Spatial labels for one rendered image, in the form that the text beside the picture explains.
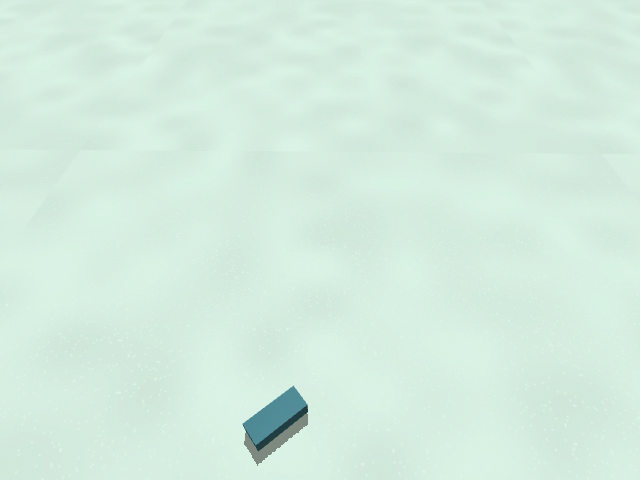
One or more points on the carton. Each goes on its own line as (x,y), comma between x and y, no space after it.
(275,418)

